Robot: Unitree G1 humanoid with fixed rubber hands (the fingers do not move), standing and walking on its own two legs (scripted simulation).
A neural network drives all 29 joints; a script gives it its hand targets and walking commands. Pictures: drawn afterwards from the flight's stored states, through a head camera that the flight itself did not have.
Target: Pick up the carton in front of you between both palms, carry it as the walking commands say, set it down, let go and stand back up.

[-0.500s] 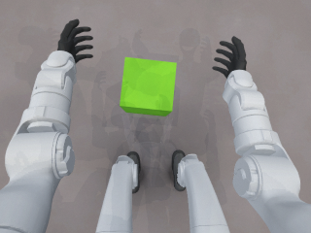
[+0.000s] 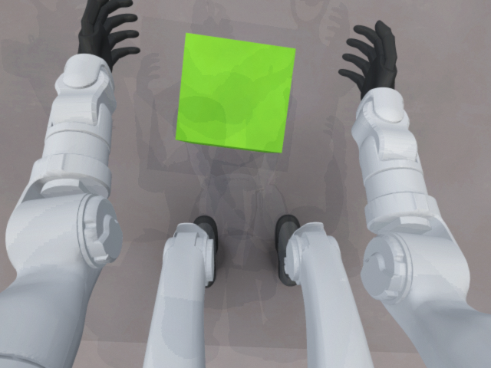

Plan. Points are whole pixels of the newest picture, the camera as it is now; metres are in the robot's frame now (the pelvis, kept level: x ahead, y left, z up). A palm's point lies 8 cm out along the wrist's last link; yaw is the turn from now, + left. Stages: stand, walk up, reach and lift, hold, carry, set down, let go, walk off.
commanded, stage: reach and lift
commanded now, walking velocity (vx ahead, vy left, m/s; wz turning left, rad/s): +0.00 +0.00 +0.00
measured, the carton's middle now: (234, 104) +0.50 +0.04 -0.44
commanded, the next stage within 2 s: none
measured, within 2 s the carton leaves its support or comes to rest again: leaves its support in 1.38 s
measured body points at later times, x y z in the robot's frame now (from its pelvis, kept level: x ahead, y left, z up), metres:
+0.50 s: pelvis -0.06 +0.00 -0.19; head +0.32 +0.03 +0.05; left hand +0.52 +0.22 -0.37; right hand +0.50 -0.15 -0.37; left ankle +0.06 +0.11 -0.53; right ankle +0.07 -0.13 -0.53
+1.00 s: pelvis -0.05 +0.00 -0.20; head +0.32 +0.03 +0.04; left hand +0.53 +0.19 -0.38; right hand +0.50 -0.14 -0.37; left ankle +0.06 +0.11 -0.53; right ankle +0.07 -0.13 -0.53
